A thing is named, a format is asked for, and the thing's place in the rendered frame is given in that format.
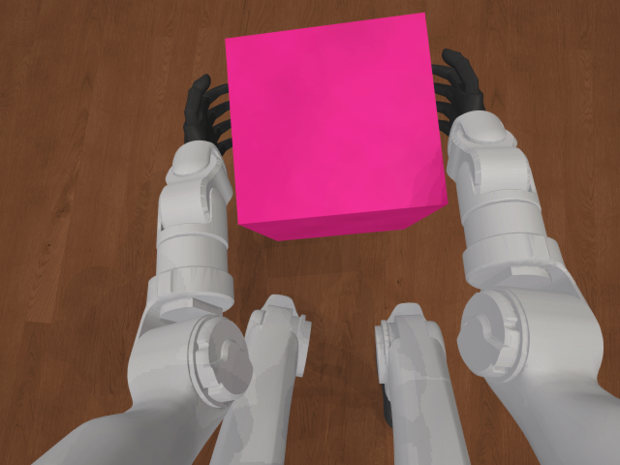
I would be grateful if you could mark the carton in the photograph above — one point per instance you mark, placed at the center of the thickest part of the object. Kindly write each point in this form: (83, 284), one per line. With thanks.
(335, 129)

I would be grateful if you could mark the robot right hand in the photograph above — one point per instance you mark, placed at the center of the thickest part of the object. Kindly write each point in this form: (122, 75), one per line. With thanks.
(463, 93)

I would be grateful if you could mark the right robot foot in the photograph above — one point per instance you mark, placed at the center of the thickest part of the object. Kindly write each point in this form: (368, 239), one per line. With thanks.
(387, 407)

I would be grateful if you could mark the robot left upper arm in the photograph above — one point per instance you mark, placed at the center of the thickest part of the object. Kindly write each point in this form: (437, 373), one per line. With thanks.
(183, 379)

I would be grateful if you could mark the robot right upper arm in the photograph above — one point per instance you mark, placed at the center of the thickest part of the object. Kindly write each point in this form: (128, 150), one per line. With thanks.
(540, 352)

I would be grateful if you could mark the right robot forearm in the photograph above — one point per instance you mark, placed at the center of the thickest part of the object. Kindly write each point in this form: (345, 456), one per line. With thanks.
(500, 210)

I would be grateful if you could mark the left robot forearm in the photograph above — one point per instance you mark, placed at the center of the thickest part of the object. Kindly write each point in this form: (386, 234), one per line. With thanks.
(192, 278)

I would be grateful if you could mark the robot left hand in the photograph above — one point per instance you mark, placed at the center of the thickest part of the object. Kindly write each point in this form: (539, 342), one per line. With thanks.
(199, 119)

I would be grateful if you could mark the left robot thigh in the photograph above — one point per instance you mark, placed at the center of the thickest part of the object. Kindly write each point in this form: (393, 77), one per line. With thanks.
(254, 430)

